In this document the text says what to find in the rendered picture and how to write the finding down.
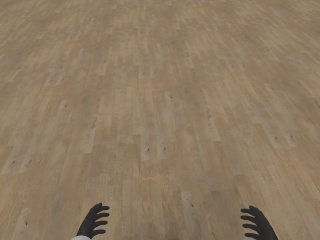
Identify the left robot hand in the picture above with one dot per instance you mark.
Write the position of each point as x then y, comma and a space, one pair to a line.
88, 224

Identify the right robot hand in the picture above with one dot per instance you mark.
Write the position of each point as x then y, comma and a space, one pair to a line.
262, 227

